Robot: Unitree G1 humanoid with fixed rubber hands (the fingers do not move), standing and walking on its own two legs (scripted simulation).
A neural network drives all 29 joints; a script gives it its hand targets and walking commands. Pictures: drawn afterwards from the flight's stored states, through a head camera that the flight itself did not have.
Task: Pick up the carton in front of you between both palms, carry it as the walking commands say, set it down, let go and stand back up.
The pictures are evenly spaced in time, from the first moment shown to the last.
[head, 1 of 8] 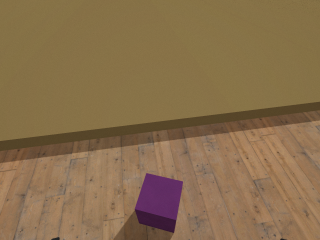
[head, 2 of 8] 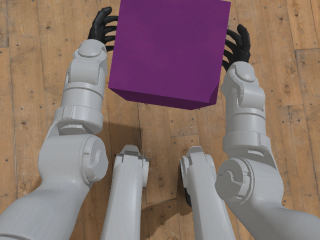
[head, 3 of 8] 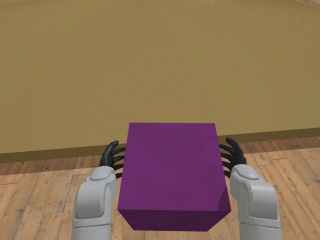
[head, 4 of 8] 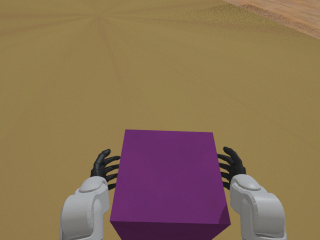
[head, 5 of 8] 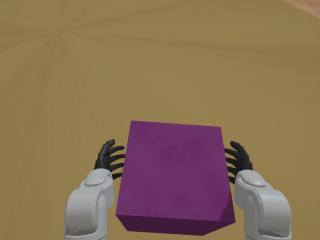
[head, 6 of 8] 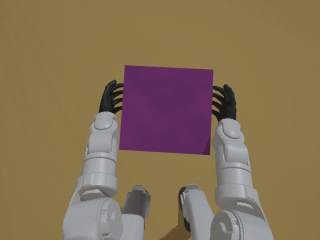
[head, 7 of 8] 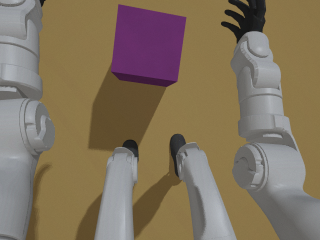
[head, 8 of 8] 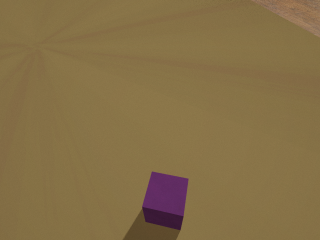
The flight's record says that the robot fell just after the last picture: no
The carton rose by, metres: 0.87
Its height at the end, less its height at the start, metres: +0.12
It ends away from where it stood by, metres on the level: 4.93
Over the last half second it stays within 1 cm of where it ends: yes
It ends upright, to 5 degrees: yes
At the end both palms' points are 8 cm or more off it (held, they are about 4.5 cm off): yes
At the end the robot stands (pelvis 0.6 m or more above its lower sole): yes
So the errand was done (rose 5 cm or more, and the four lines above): yes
